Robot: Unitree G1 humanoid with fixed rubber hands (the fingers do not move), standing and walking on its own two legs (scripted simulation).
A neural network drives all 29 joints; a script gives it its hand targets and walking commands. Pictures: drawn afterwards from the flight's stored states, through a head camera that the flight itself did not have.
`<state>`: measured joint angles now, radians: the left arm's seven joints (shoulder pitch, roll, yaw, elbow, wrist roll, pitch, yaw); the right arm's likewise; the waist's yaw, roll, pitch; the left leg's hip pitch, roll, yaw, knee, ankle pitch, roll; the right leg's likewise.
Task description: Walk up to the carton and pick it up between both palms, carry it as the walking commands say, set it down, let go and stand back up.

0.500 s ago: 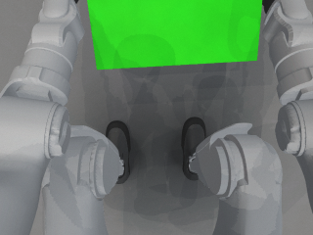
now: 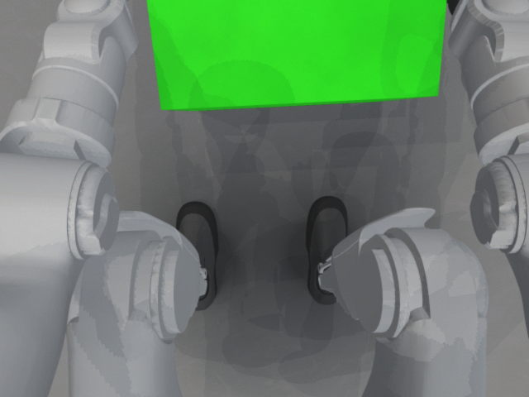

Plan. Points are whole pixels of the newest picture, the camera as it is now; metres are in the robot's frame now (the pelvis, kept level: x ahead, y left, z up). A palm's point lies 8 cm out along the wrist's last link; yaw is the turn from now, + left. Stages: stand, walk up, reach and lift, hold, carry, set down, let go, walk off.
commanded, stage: reach and lift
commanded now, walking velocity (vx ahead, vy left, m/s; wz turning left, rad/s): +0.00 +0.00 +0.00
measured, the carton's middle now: out of the picture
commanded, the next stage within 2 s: none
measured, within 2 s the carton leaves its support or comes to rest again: leaves its support in 0.26 s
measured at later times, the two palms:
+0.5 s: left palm out of the picture +0.56 +0.16 -0.13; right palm out of the picture +0.55 -0.21 -0.13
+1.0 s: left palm out of the picture +0.56 +0.16 -0.07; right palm out of the picture +0.55 -0.22 -0.07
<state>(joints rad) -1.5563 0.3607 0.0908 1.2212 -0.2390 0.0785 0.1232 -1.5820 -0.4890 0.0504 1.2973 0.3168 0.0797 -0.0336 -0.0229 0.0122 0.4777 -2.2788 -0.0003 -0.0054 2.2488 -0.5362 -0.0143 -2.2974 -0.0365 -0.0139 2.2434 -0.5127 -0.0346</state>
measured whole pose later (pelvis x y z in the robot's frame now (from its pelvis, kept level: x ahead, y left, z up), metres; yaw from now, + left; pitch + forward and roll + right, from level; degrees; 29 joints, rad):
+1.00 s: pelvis +0.01 +0.00 +0.04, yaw +1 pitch +41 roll +1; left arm -1.29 0.24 0.33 0.86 -0.05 0.25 0.15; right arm -1.31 -0.34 -0.21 0.90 0.06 0.29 -0.06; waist -0.02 0.04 0.14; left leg -2.27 -0.01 0.00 2.09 -0.55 -0.02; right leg -2.29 -0.03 -0.01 2.09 -0.53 -0.03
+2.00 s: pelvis +0.01 +0.00 +0.15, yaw +0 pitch +47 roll +1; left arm -1.05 0.09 0.47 0.67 0.16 0.38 0.09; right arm -1.07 -0.16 -0.38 0.71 -0.15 0.43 -0.03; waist -0.02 0.03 -0.18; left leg -2.07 -0.01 -0.01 1.72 -0.46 -0.01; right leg -2.08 -0.02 -0.01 1.71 -0.45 -0.02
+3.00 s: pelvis +0.06 +0.01 +0.28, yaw -1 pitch +39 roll +0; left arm -0.75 -0.04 0.49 0.58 0.23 0.37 0.07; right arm -0.74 -0.05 -0.43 0.61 -0.22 0.40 0.04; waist -0.01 0.03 -0.26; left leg -1.54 -0.01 0.00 1.27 -0.42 0.00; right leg -1.54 0.00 0.00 1.26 -0.40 0.00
